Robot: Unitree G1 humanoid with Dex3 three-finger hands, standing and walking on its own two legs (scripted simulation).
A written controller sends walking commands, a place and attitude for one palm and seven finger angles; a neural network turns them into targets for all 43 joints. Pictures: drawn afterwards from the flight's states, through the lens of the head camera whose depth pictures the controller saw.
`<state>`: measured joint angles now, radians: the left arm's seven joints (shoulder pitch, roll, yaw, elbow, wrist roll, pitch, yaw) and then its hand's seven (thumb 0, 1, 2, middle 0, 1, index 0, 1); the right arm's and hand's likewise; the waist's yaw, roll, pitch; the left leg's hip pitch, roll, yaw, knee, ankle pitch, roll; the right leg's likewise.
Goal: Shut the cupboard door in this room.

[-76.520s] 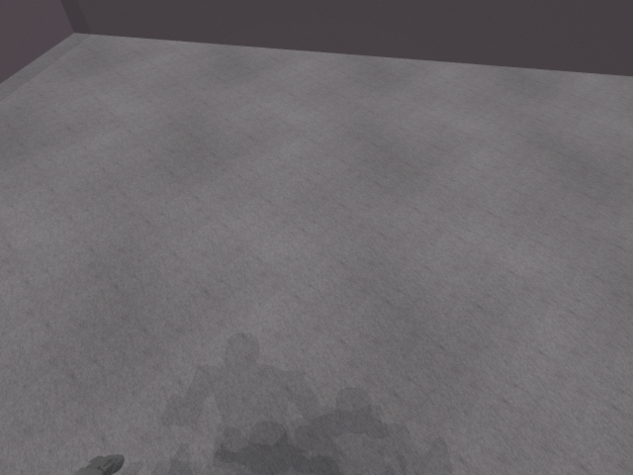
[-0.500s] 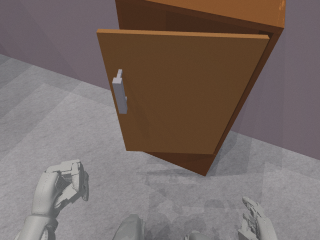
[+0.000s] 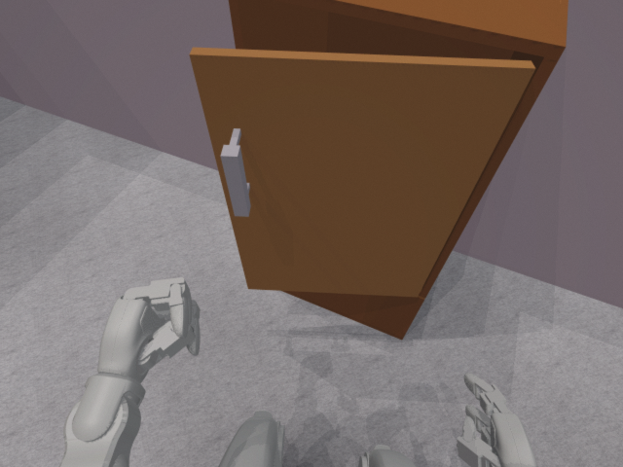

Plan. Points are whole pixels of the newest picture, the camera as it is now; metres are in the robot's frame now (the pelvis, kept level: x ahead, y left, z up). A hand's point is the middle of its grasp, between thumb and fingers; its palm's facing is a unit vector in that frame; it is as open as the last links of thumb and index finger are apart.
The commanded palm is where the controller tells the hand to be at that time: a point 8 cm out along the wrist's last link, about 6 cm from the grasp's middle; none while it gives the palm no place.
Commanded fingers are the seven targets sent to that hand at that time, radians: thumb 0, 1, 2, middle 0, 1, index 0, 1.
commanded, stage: bring the fist close to the handle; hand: left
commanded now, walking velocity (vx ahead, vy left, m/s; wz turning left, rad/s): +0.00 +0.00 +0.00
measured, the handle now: (239, 173) +0.51 +0.15 +0.06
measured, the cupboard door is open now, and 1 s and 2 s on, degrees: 21 21 13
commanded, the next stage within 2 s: push the door shut along its arc in 1.14 s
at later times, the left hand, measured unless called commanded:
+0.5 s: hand (231, 263) +0.35 +0.13 +0.07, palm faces -0.03 -1.00 -0.02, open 3.1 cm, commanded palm +0.34 +0.18 +0.07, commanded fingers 0.00 0.90 0.90 -1.30 -1.50 -1.30 -1.50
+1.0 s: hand (252, 230) +0.40 +0.12 +0.06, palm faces +0.01 -1.00 -0.03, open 3.1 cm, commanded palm +0.38 +0.17 +0.07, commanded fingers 0.00 0.90 0.90 -1.30 -1.50 -1.30 -1.50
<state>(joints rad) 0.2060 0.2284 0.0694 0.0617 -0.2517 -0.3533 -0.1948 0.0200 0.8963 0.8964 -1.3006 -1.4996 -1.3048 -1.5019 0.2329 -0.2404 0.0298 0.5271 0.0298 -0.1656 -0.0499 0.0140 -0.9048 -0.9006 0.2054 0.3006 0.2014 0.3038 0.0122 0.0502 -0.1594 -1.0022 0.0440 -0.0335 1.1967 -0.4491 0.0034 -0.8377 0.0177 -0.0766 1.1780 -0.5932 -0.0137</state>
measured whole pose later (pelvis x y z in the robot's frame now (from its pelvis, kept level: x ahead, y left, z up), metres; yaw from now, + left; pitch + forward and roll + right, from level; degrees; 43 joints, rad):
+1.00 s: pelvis +0.00 -0.01 +0.01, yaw -2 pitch +17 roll -1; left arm -0.41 0.18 0.14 0.72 -0.13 -0.44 -0.02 0.02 0.90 0.90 -1.30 -1.50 -1.30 -1.50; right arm 0.32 -0.24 -0.01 0.63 0.01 -0.02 0.02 0.01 -0.91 -0.90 0.20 0.30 0.20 0.30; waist -0.06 0.03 -0.16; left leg -0.98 0.06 0.02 1.10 -0.41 0.00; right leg -0.86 0.02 -0.02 1.13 -0.55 -0.01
